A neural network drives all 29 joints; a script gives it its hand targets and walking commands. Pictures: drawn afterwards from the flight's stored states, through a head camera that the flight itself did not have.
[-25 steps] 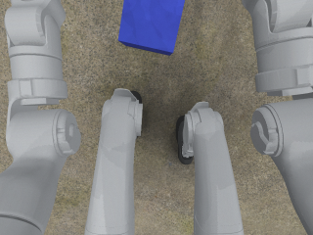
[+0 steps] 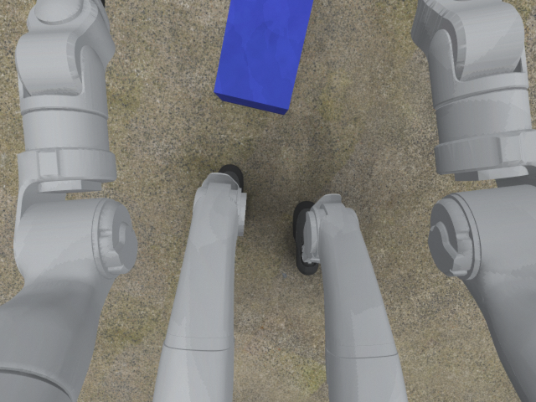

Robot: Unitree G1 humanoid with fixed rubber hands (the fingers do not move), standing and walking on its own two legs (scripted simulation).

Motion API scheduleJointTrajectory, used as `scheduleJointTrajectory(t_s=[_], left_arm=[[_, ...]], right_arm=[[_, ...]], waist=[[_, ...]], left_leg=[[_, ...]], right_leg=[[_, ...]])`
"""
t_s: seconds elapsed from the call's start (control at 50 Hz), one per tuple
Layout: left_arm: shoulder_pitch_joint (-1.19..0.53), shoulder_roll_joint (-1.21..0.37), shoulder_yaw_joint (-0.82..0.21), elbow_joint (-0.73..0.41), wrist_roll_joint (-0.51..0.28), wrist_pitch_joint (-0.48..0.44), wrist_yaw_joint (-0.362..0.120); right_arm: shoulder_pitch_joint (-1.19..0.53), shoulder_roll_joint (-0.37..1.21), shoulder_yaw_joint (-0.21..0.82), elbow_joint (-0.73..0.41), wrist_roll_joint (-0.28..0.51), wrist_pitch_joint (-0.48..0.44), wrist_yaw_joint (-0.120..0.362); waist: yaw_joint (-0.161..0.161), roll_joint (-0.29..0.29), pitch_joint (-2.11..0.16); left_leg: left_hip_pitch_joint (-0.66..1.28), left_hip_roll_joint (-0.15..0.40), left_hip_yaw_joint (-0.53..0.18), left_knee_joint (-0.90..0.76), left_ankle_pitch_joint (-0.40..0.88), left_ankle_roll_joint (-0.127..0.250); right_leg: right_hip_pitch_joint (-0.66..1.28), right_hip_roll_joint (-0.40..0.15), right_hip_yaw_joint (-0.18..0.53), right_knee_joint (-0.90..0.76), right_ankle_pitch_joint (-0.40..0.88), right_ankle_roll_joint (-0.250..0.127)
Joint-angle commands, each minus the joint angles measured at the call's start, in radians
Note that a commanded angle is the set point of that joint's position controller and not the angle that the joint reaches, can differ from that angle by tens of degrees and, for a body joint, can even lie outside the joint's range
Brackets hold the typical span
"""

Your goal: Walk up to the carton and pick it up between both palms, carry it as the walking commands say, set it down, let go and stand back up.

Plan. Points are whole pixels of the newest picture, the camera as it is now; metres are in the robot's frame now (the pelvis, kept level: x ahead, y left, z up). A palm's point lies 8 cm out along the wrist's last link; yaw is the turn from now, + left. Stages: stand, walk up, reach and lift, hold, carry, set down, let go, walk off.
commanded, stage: set down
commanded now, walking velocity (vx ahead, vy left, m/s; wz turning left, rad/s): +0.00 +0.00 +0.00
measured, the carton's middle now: (265, 42) +0.60 +0.08 -0.52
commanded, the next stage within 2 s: let go in 0.02 s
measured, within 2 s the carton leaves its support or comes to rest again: neither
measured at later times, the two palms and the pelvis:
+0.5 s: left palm (26, 129) +0.37 +0.27 -0.03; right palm (520, 107) +0.43 -0.15 -0.01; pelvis +0.02 +0.01 +0.07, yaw +1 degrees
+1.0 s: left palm out of the picture +0.23 +0.27 +0.07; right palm out of the picture +0.26 -0.20 +0.09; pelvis +0.05 +0.01 +0.15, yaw +0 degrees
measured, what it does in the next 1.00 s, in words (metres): rises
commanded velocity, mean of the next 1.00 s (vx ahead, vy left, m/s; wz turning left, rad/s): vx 0.00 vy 0.00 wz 0.00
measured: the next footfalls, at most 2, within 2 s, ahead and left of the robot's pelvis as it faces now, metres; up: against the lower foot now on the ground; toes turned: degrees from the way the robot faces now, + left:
none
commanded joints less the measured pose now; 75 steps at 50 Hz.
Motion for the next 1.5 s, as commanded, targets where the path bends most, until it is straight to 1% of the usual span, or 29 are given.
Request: scheduleJointTrajectory(t_s=[0.0,0.04,0.1,0.18,0.2,0.24,0.28,0.32,0.36,0.42,0.46,0.52,0.58,0.62,0.66,0.72,0.76,0.84,0.86,0.9,0.94,0.98,1.02,1.1,1.26,1.36,1.44,1.46,1.48], left_arm=[[-0.363,0.145,0.036,-0.014,-0.001,-0.059,-0.011],[-0.314,0.131,0.027,-0.054,0.010,-0.076,-0.009],[-0.207,0.131,-0.013,-0.193,0.015,-0.085,-0.007],[0.166,0.168,-0.079,-0.399,0.046,-0.056,-0.036],[0.245,0.171,-0.096,-0.425,0.049,-0.044,-0.048],[0.382,0.157,-0.131,-0.458,0.050,-0.028,-0.076],[0.444,0.126,-0.147,-0.566,0.050,-0.033,-0.097],[0.481,0.105,-0.157,-0.684,0.041,-0.051,-0.108],[0.539,0.070,-0.175,-0.740,0.029,-0.069,-0.113],[0.717,-0.012,-0.216,-0.645,0.011,-0.083,-0.126],[0.845,-0.054,-0.223,-0.556,0.012,-0.100,-0.139],[1.013,-0.059,-0.189,-0.478,0.040,-0.143,-0.147],[1.066,-0.047,-0.164,-0.314,0.084,-0.177,-0.155],[1.080,-0.030,-0.158,-0.276,0.102,-0.204,-0.157],[1.117,-0.044,-0.163,-0.267,0.110,-0.235,-0.163],[1.155,-0.072,-0.190,-0.283,0.104,-0.282,-0.176],[1.177,-0.079,-0.210,-0.317,0.092,-0.307,-0.178],[1.320,-0.083,-0.228,-0.409,0.089,-0.353,-0.172],[1.347,-0.079,-0.225,-0.422,0.095,-0.362,-0.172],[1.401,-0.077,-0.217,-0.447,0.113,-0.376,-0.176],[1.434,-0.092,-0.231,-0.483,0.109,-0.385,-0.180],[1.484,-0.099,-0.247,-0.470,0.108,-0.385,-0.180],[1.495,-0.096,-0.249,-0.422,0.110,-0.377,-0.177],[1.498,-0.075,-0.240,-0.396,0.112,-0.366,-0.177],[1.488,-0.062,-0.233,-0.375,0.108,-0.328,-0.172],[1.464,-0.073,-0.229,-0.407,0.109,-0.280,-0.139],[1.466,-0.067,-0.234,-0.422,0.096,-0.267,-0.115],[1.464,0.074,-0.154,-0.176,0.091,-0.354,-0.102],[1.516,0.097,-0.149,-0.158,0.109,-0.385,-0.100]], right_arm=[[-0.278,-0.090,-0.064,-0.001,0.099,-0.037,0.022],[-0.236,-0.090,-0.066,-0.040,0.094,-0.056,0.026],[-0.160,-0.099,-0.061,-0.191,0.077,-0.070,0.017],[0.203,-0.066,-0.069,-0.398,0.026,-0.041,-0.022],[0.282,-0.047,-0.067,-0.426,0.019,-0.032,-0.027],[0.407,0.014,-0.033,-0.471,0.028,-0.015,-0.020],[0.474,0.038,-0.014,-0.556,0.062,-0.023,0.001],[0.526,0.019,-0.016,-0.636,0.072,-0.048,0.021],[0.598,0.003,-0.012,-0.661,0.069,-0.073,0.043],[0.771,0.029,0.004,-0.586,0.050,-0.105,0.079],[0.887,0.104,0.031,-0.523,0.035,-0.133,0.108],[1.032,0.079,0.006,-0.475,0.002,-0.181,0.131],[1.089,0.056,-0.020,-0.358,-0.035,-0.213,0.151],[1.132,0.057,-0.014,-0.323,-0.058,-0.241,0.170],[1.218,0.069,0.008,-0.306,-0.063,-0.282,0.185],[1.306,0.082,0.048,-0.282,-0.058,-0.341,0.195],[1.345,0.079,0.063,-0.290,-0.058,-0.368,0.201],[1.460,0.044,0.065,-0.337,-0.052,-0.414,0.223],[1.476,0.034,0.066,-0.342,-0.048,-0.423,0.230],[1.526,0.020,0.080,-0.363,-0.043,-0.443,0.246],[1.564,0.012,0.081,-0.384,-0.044,-0.455,0.262],[1.592,0.002,0.067,-0.368,-0.057,-0.460,0.269],[1.594,-0.015,0.058,-0.358,-0.061,-0.459,0.274],[1.594,-0.027,0.045,-0.352,-0.063,-0.448,0.281],[1.584,-0.036,0.007,-0.330,-0.071,-0.407,0.288],[1.565,-0.039,-0.010,-0.292,-0.059,-0.408,0.278],[1.585,-0.054,-0.013,-0.292,-0.056,-0.411,0.268],[1.586,-0.166,-0.036,-0.157,-0.085,-0.449,0.232],[1.552,-0.185,-0.046,-0.161,-0.097,-0.458,0.227]], waist=[[0.078,0.102,-1.915],[0.066,0.114,-1.995],[0.053,0.138,-2.237],[0.026,0.178,-2.526],[0.018,0.186,-2.514],[0.026,0.184,-2.383],[0.024,0.201,-2.238],[0.005,0.223,-2.153],[-0.019,0.238,-2.071],[-0.048,0.218,-1.834],[-0.045,0.175,-1.637],[-0.048,0.115,-1.420],[-0.047,0.083,-1.014],[-0.059,0.069,-0.839],[-0.075,0.030,-0.723],[-0.094,0.009,-0.613],[-0.102,0.026,-0.616],[-0.103,0.079,-0.724],[-0.097,0.070,-0.718],[-0.091,0.015,-0.657],[-0.097,0.027,-0.619],[-0.102,0.043,-0.586],[-0.106,0.031,-0.534],[-0.108,0.030,-0.470],[-0.113,0.078,-0.438],[-0.122,0.148,-0.491],[-0.129,0.179,-0.558],[-0.077,0.072,-0.807],[-0.064,0.096,-0.788]], left_leg=[[0.877,-0.086,0.119,-0.214,0.211,0.043],[0.964,-0.088,0.106,-0.221,0.282,0.042],[1.136,-0.091,0.091,-0.205,0.430,0.043],[1.406,-0.103,0.081,-0.216,0.636,0.041],[1.431,-0.104,0.082,-0.228,0.645,0.043],[1.410,-0.104,0.084,-0.261,0.604,0.054],[1.386,-0.102,0.074,-0.297,0.557,0.059],[1.406,-0.096,0.058,-0.320,0.526,0.054],[1.439,-0.089,0.042,-0.337,0.489,0.042],[1.420,-0.077,0.029,-0.387,0.351,0.029],[1.357,-0.073,0.028,-0.433,0.237,0.028],[1.321,-0.078,0.036,-0.492,0.166,0.032],[1.218,-0.071,0.051,-0.565,-0.023,0.041],[1.217,-0.073,0.060,-0.605,-0.123,0.049],[1.317,-0.090,0.067,-0.614,-0.128,0.043],[1.471,-0.103,0.072,-0.633,-0.078,0.035],[1.560,-0.097,0.073,-0.663,-0.038,0.027],[1.676,-0.087,0.067,-0.736,0.100,0.016],[1.696,-0.090,0.065,-0.750,0.096,0.015],[1.798,-0.113,0.064,-0.748,0.037,0.007],[1.891,-0.130,0.062,-0.749,0.026,-0.004],[1.915,-0.131,0.068,-0.767,0.061,-0.004],[1.892,-0.130,0.080,-0.781,0.068,-0.001],[1.865,-0.128,0.084,-0.803,0.070,-0.003],[1.798,-0.106,0.077,-0.852,0.067,0.002],[1.685,-0.086,0.055,-0.888,0.068,-0.005],[1.587,-0.069,0.037,-0.892,0.125,-0.009],[1.346,0.055,-0.021,-0.862,0.178,0.037],[1.289,0.046,-0.024,-0.879,0.083,0.041]], right_leg=[[0.457,-0.036,0.013,-0.425,0.170,0.044],[0.466,-0.028,0.001,-0.429,0.224,0.039],[0.535,-0.017,-0.015,-0.407,0.345,0.035],[0.723,-0.002,-0.028,-0.397,0.553,0.037],[0.744,-0.002,-0.028,-0.406,0.567,0.038],[0.747,-0.010,-0.019,-0.436,0.539,0.037],[0.725,-0.019,-0.012,-0.472,0.502,0.039],[0.718,-0.028,-0.011,-0.504,0.473,0.037],[0.714,-0.038,-0.014,-0.534,0.432,0.031],[0.704,-0.061,-0.016,-0.601,0.307,0.021],[0.729,-0.077,-0.013,-0.657,0.214,0.019],[0.771,-0.093,0.007,-0.746,0.142,0.029],[0.634,-0.127,0.023,-0.864,-0.069,0.040],[0.558,-0.146,0.040,-0.958,-0.225,0.032],[0.487,-0.186,0.074,-1.070,-0.323,0.011],[0.399,-0.232,0.102,-1.192,-0.376,-0.012],[0.422,-0.234,0.096,-1.215,-0.331,-0.014],[0.599,-0.191,0.046,-1.167,-0.079,-0.015],[0.612,-0.194,0.042,-1.175,-0.075,-0.021],[0.547,-0.241,0.063,-1.257,-0.208,-0.053],[0.488,-0.254,0.065,-1.298,-0.264,-0.085],[0.498,-0.239,0.051,-1.291,-0.210,-0.098],[0.525,-0.231,0.044,-1.285,-0.185,-0.100],[0.588,-0.219,0.034,-1.273,-0.144,-0.102],[0.706,-0.182,0.004,-1.229,-0.047,-0.083],[0.833,-0.158,-0.015,-1.164,0.079,-0.060],[0.962,-0.125,-0.038,-1.095,0.193,-0.028],[1.131,-0.138,0.002,-0.930,0.175,0.029],[1.128,-0.136,0.009,-0.930,0.125,0.024]])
